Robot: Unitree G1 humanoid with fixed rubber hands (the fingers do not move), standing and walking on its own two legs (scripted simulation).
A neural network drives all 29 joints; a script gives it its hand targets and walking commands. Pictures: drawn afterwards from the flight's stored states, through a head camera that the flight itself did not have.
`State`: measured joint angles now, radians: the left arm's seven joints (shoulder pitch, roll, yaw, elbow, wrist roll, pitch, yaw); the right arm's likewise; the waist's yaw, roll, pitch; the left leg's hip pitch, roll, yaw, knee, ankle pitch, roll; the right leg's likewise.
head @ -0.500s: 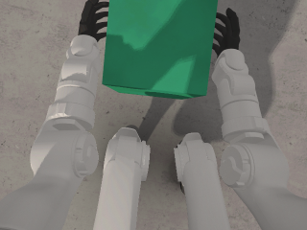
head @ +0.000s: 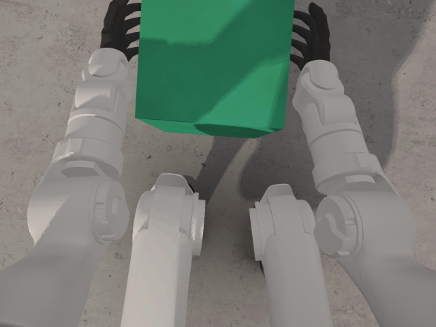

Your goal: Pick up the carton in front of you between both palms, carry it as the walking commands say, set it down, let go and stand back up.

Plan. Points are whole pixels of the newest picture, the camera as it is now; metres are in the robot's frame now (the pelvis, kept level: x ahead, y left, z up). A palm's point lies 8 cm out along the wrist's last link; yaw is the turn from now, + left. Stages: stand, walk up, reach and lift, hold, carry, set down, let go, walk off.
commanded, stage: set down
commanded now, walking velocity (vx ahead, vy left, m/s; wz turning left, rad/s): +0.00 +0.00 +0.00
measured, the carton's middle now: (214, 77) +0.49 +0.07 -0.24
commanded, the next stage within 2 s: none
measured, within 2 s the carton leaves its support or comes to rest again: rests again in 0.78 s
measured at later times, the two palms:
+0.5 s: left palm (116, 50) +0.50 +0.22 -0.17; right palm (315, 61) +0.52 -0.09 -0.16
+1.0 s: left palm (95, 59) +0.49 +0.27 -0.20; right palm (333, 72) +0.51 -0.13 -0.19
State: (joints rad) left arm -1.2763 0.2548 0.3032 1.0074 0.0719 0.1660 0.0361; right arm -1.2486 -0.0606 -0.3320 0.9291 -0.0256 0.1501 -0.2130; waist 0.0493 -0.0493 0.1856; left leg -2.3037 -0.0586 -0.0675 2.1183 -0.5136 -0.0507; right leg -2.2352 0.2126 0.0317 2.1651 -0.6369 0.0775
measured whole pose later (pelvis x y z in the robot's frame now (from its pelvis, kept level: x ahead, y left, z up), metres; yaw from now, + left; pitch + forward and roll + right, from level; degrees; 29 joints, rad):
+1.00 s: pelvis -0.01 +0.01 -0.02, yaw +0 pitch +36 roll -1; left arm -1.31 0.47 0.13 1.13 -0.22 -0.01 0.04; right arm -1.28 -0.27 -0.09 0.99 0.21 0.03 -0.14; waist 0.02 -0.04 0.36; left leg -2.30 0.00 -0.01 2.18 -0.51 0.01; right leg -2.23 0.11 0.01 2.22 -0.63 0.05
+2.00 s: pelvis +0.03 +0.02 +0.23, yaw +1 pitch +45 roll -3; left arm -0.99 0.32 0.29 0.84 0.00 0.12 -0.06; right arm -0.93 -0.15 -0.26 0.74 0.02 0.13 -0.09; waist 0.01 -0.01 -0.10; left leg -1.73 -0.04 -0.04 1.30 -0.36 0.01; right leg -1.66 0.07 0.04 1.32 -0.44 0.04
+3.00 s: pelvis +0.12 +0.00 +0.39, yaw +3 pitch -1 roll +1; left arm 0.24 0.22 0.05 0.43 0.00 0.08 -0.08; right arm 0.23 -0.21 -0.04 0.44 0.00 0.08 0.07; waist 0.00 -0.02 0.06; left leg -0.18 -0.03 -0.05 0.42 -0.22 -0.01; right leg -0.13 0.03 0.06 0.45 -0.30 -0.02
